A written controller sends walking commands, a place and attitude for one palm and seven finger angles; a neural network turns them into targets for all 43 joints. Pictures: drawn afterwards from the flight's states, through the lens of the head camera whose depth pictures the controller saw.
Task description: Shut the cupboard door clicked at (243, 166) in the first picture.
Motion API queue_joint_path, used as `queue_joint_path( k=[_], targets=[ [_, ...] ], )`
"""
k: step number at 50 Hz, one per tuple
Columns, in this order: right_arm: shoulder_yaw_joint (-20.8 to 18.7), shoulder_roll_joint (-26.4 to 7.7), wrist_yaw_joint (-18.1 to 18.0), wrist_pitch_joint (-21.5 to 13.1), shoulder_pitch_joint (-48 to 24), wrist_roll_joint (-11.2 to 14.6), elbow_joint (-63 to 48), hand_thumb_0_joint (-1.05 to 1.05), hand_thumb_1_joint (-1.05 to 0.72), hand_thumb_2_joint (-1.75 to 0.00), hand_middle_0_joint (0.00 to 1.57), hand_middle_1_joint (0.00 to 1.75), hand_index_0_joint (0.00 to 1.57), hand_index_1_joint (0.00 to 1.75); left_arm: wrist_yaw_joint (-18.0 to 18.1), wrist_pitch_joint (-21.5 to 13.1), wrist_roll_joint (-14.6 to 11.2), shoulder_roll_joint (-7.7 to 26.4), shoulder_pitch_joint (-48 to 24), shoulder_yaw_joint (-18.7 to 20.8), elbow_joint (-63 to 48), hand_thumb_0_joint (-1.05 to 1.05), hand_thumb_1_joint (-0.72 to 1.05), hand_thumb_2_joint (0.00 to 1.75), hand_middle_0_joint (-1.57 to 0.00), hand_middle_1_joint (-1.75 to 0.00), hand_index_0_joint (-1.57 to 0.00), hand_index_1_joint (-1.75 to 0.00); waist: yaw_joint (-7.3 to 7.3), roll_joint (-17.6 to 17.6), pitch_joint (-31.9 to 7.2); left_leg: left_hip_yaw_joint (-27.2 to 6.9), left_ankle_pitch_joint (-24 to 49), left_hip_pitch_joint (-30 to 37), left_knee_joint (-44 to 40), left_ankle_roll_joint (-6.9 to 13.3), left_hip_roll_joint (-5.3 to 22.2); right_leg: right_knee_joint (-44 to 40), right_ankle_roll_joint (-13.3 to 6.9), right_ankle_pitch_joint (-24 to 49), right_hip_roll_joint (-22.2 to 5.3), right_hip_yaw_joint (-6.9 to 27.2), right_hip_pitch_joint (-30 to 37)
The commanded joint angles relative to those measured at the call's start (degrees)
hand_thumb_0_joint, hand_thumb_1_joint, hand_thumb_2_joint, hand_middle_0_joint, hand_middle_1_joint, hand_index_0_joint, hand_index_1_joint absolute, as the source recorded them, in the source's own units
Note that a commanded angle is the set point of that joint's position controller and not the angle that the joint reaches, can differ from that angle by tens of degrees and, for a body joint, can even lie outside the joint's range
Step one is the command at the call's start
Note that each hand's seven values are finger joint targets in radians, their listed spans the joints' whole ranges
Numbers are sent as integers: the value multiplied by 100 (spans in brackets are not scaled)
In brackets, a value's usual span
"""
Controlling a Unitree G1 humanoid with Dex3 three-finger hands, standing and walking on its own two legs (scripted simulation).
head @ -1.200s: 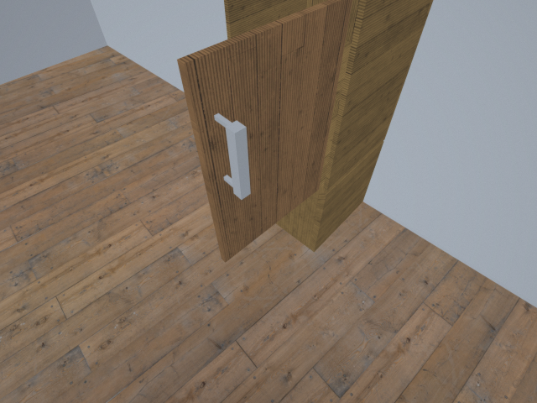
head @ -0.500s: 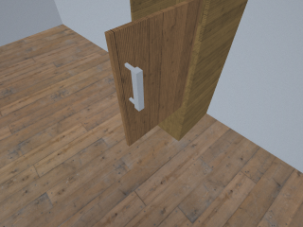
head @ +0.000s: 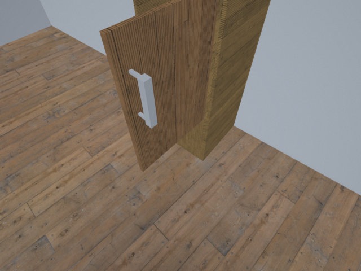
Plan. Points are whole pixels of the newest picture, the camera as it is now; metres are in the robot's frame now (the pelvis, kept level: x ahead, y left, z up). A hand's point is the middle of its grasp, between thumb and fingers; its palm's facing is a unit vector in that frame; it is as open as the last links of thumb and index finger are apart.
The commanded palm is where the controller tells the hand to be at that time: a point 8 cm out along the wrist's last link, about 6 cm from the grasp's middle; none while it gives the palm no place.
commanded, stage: walk to a spot facing it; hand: left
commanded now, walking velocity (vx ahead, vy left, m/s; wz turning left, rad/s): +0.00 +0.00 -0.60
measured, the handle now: (142, 99) +0.53 +0.15 +0.05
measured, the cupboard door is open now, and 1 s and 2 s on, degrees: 86 86 86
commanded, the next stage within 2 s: none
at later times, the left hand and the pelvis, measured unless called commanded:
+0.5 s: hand out of the picture +0.04 +0.17 -0.16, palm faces -0.15 -0.95 -0.26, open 7.4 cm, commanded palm none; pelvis -0.02 -0.02 +0.01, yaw -14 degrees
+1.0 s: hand (136, 251) +0.19 +0.14 -0.17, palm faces -0.50 -0.81 -0.29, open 7.4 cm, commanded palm none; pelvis -0.03 -0.01 -0.02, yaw -32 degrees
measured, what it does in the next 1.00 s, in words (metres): steps on the spot, turning right: left foot, then right foot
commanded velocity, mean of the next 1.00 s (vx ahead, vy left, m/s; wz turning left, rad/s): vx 0.00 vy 0.00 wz -0.60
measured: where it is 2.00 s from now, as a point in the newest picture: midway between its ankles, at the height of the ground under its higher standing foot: outside the picture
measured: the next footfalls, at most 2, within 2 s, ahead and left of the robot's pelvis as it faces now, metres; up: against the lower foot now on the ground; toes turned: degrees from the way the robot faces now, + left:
left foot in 0.68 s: +0.06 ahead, +0.14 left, +0.00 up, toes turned -24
right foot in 0.98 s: -0.05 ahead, -0.14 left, +0.00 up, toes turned -34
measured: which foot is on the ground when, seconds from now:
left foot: down 0.00-0.16, up 0.18-0.66, down 0.68-0.98, up 1.00-1.00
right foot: down 0.00-0.66, up 0.68-0.96, down 0.98-1.00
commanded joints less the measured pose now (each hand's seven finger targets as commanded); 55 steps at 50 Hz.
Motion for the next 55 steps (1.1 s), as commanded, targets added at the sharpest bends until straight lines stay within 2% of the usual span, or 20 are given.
queue_joint_path(
  k=[1,4,6,8,9,13,26,31,32,33,34,35,39,46,47,48,49,50,52,55],
  targets=[
    [-320,-1059,-68,-34,444,-13,-444,0,-90,-90,20,30,20,30,-2,20,35,715,212,257,-592,0,90,90,-20,-30,-20,-30,-74,700,-549,-1067,1080,466,-388,647,1492,1087,44,835,-379,199,-893],
    [-367,-1066,-41,-78,292,-49,-612,0,-90,-90,20,30,20,30,-84,84,36,492,278,314,-754,0,90,90,-20,-30,-20,-30,38,1163,-542,-1206,1262,-12,-666,1024,2011,1999,125,-1207,-389,-230,-837],
    [-388,-1015,-39,-64,-86,-25,-791,0,-90,-90,20,30,20,30,-107,43,56,490,852,384,-666,0,90,90,-20,-30,-20,-30,396,563,-667,-607,1067,-577,252,663,1619,777,95,-167,-495,-180,-23],
    [-352,-438,31,21,-339,69,-1054,0,-90,-90,20,30,20,30,1,-54,151,1343,993,547,-682,0,90,90,-20,-30,-20,-30,462,-2028,-176,155,-2159,-1997,3050,-184,-118,-1230,-611,1905,-2401,2675,-153],
    [-391,-639,15,108,-270,40,-933,0,-90,-90,20,30,20,30,70,-61,100,1109,868,527,-750,0,90,90,-20,-30,-20,-30,344,-1423,-160,-651,-1842,-1954,3791,-123,38,-1193,-697,1644,-2166,2565,-443],
    [-355,-317,37,66,-71,42,-837,0,-90,-90,20,30,20,30,151,-169,51,692,564,459,-886,0,90,90,-20,-30,-20,-30,46,-456,-700,-601,-1013,-2109,4071,-302,159,-430,-807,3474,-1570,1687,437],
    [-329,-219,-7,-4,-644,122,-1260,0,-90,-90,20,30,20,30,144,-113,128,830,967,589,-924,0,90,90,-20,-30,-20,-30,276,-782,-864,-587,-1319,-1659,2503,-313,-83,-306,-943,3650,-1373,2487,570],
    [-323,-292,-41,-102,86,175,-1171,0,-90,-90,20,30,20,30,109,-62,99,861,389,586,-1100,0,90,90,-20,-30,-20,-30,-131,-717,-1053,-576,-445,43,296,-193,-175,108,-468,3101,-964,2431,-433],
    [-347,-499,-74,-162,390,142,-1092,0,-90,-90,20,30,20,30,93,-54,48,663,323,548,-1174,0,90,90,-20,-30,-20,-30,-257,-234,-1171,-846,34,1127,-461,-75,313,468,-169,2074,-561,2013,-1306],
    [-443,-1073,-95,-216,412,31,-1161,0,-90,-90,20,30,20,30,10,-45,-19,339,465,476,-1294,0,90,90,-20,-30,-20,-30,-189,1437,-1079,-2453,350,1793,-992,494,1876,1428,208,-533,225,1031,-2599],
    [-453,-1268,-109,-176,515,-27,-1267,0,-90,-90,20,30,20,30,-55,-77,51,472,242,482,-1430,0,90,90,-20,-30,-20,-30,-233,1514,-760,-3044,993,1065,-1065,1168,2852,2819,467,-1901,57,88,-2697],
    [-443,-1335,-101,-162,308,-45,-1486,0,-90,-90,20,30,20,30,-129,-134,118,498,239,500,-1628,0,90,90,-20,-30,-20,-30,-98,644,-517,-2920,975,141,-873,1433,2984,3481,586,-1762,-311,-63,-2571],
    [-319,-832,-79,-197,302,-105,-1407,0,-90,-90,20,30,20,30,-230,-11,68,388,-6,468,-1416,0,90,90,-20,-30,-20,-30,-19,1374,-714,-884,3371,762,-180,839,1540,3808,617,-1166,-383,-384,-2632],
    [-445,-1165,34,-113,460,-52,-1328,0,-90,-90,20,30,20,30,-318,-48,47,435,22,406,-1382,0,90,90,-20,-30,-20,-30,28,1126,-678,-196,2301,-23,467,365,1526,923,343,25,-195,-1071,-575],
    [-439,-1104,60,-96,355,-23,-1391,0,-90,-90,20,30,20,30,-291,-83,52,627,438,457,-1284,0,90,90,-20,-30,-20,-30,259,736,-753,5,1583,-555,1163,118,1326,170,222,859,-399,-818,253],
    [-364,-656,100,-79,404,53,-1548,0,-90,-90,20,30,20,30,-197,-151,134,1354,731,594,-1204,0,90,90,-20,-30,-20,-30,346,-1274,-945,668,-555,-1836,2647,-315,551,-528,-328,2363,-1884,1282,1168],
    [-294,-594,72,-23,52,85,-1731,0,-90,-90,20,30,20,30,-89,-133,63,1694,1022,634,-1139,0,90,90,-20,-30,-20,-30,631,-1932,-976,69,-2707,-2156,3770,-344,272,-725,-1029,3317,-2791,2266,672],
    [-282,-596,87,-13,38,76,-1755,0,-90,-90,20,30,20,30,-53,-68,63,1692,818,624,-1214,0,90,90,-20,-30,-20,-30,514,-1038,-715,-292,-2454,-2167,4038,-273,390,-581,-1243,2678,-2630,2016,278],
    [-310,-664,45,1,169,73,-1482,0,-90,-90,20,30,20,30,51,-46,112,1203,129,551,-1373,0,90,90,-20,-30,-20,-30,197,-1801,-883,-371,-1817,-2095,4169,-324,471,-381,-984,2431,-1909,1520,88],
    [-254,-415,110,4,498,79,-1289,0,-90,-90,20,30,20,30,59,-49,144,1109,-283,506,-1499,0,90,90,-20,-30,-20,-30,-119,-764,-932,-120,-1429,-1117,3017,-362,332,-309,-827,2096,-1663,1211,-645]
  ],
)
